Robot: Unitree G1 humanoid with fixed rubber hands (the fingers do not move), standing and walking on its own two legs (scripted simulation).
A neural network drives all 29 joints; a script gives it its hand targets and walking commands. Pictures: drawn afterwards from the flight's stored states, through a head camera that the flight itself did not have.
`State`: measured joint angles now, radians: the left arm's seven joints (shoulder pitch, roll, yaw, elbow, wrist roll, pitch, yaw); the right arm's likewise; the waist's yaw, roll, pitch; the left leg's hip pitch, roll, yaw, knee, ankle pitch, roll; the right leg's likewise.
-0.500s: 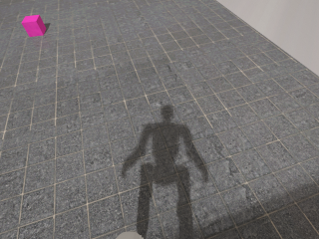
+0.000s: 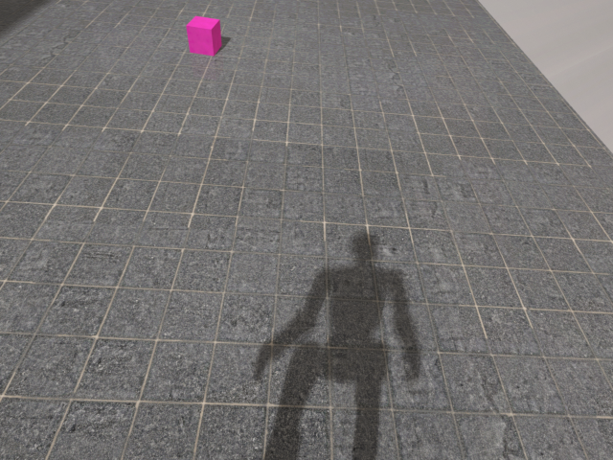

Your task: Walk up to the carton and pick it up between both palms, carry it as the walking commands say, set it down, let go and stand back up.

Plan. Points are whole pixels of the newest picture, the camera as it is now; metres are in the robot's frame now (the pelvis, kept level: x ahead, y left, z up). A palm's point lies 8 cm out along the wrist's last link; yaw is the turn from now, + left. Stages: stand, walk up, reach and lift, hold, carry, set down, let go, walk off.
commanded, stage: walk up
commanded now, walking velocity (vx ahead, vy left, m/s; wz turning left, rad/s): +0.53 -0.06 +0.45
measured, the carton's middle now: (204, 36) +2.91 +0.77 -0.69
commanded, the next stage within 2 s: none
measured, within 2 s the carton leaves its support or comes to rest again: neither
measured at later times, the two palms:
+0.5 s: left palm (173, 368) +0.29 +0.21 -0.13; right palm (483, 369) +0.32 -0.31 -0.15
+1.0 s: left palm (134, 296) +0.42 +0.32 -0.15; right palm (381, 228) +0.61 -0.15 -0.12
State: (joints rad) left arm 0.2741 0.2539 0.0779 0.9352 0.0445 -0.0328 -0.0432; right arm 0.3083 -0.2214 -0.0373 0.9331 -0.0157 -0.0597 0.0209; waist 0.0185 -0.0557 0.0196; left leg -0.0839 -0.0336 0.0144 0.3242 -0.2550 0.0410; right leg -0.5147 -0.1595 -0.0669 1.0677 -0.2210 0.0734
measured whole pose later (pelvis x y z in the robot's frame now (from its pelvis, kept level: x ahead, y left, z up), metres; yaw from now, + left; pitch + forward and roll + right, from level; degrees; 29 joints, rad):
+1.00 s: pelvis +0.47 +0.07 -0.01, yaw +11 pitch +1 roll -1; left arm 0.34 0.24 0.06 0.97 0.03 -0.05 -0.01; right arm 0.18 -0.21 -0.03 0.94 -0.02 -0.08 0.01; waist 0.02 -0.04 0.05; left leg -0.30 0.04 0.11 0.47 -0.19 0.02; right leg -0.42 -0.12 -0.05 1.16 -0.35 0.02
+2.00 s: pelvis +0.91 +0.19 -0.01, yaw +12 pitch +2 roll +0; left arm 0.37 0.23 0.06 1.01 0.03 -0.06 -0.01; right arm 0.12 -0.22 -0.05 0.93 -0.02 -0.07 0.02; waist 0.05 -0.03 0.05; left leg -0.37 0.04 0.12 0.52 -0.18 0.03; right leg -0.32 -0.12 -0.04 1.08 -0.43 0.00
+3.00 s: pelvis +1.36 +0.32 -0.02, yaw +12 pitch +1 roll +0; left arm 0.48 0.21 0.06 1.05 0.03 -0.06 0.00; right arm 0.03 -0.21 -0.05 0.90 -0.04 -0.06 0.04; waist 0.09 -0.02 0.06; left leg -0.43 0.07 0.13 0.55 -0.11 0.01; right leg -0.11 -0.15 -0.08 0.68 -0.48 0.04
